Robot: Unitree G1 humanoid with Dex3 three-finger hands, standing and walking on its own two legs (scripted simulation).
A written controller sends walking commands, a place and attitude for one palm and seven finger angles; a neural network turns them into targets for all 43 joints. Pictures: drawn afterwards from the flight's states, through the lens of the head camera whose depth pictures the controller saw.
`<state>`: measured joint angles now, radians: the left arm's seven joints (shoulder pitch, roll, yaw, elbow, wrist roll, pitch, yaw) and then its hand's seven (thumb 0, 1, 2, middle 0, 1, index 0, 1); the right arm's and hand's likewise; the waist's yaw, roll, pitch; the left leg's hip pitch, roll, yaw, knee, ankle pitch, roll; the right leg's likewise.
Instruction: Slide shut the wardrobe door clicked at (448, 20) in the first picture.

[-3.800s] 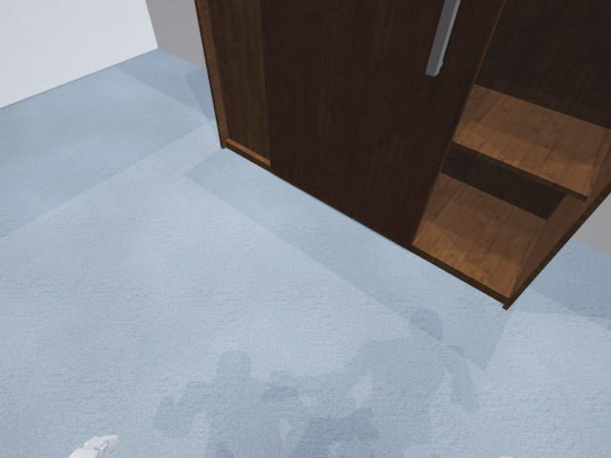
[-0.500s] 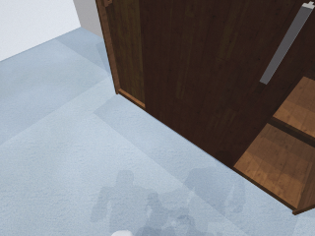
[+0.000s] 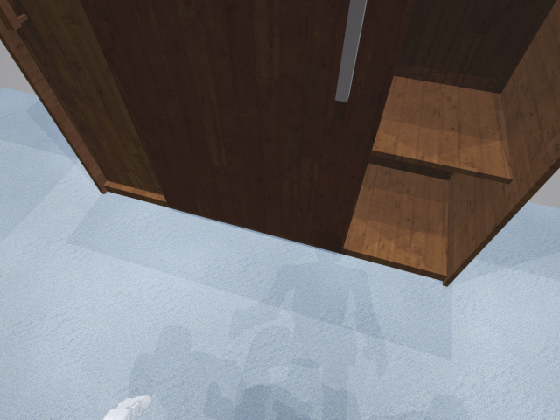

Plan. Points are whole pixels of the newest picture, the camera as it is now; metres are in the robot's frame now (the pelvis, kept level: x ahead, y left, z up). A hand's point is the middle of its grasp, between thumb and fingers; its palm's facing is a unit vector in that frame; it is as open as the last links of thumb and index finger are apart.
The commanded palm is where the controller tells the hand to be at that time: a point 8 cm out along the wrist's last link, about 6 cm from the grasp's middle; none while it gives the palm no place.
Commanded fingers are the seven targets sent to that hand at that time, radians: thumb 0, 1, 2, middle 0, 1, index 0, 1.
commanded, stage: turn to face it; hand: left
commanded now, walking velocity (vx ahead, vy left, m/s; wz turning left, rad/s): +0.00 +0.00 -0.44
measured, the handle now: (353, 35) +0.78 -0.13 +0.14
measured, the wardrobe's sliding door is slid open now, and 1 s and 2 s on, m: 0.41 0.41 0.41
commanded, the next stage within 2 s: take the last steps up to it in 0.40 s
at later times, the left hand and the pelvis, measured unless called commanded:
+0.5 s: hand out of the picture +0.09 +0.20 -0.17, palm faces -0.13 -0.97 -0.20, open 7.4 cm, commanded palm none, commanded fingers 0.00 0.90 0.90 -0.20 -0.30 -0.20 -0.30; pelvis -0.01 +0.01 +0.00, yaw -12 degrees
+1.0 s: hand out of the picture +0.09 +0.12 -0.16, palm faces -0.22 -0.95 -0.21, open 7.3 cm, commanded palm none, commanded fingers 0.00 0.90 0.90 -0.20 -0.30 -0.20 -0.30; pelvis +0.03 -0.05 +0.01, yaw -16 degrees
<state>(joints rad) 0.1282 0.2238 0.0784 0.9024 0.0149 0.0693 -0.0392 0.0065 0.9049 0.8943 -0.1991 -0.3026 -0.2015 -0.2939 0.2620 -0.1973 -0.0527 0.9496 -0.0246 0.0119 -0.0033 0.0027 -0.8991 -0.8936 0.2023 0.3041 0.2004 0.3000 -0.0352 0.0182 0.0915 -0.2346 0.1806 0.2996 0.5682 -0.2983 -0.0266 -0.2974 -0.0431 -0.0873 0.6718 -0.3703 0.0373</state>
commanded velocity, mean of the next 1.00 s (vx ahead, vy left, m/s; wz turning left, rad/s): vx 0.16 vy -0.02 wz -0.18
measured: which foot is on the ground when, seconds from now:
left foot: down 0.00-0.02, up 0.04-0.40, down 0.42-0.84, up 0.86-1.00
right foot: up 0.00-0.00, down 0.02-0.44, up 0.46-0.82, down 0.84-1.00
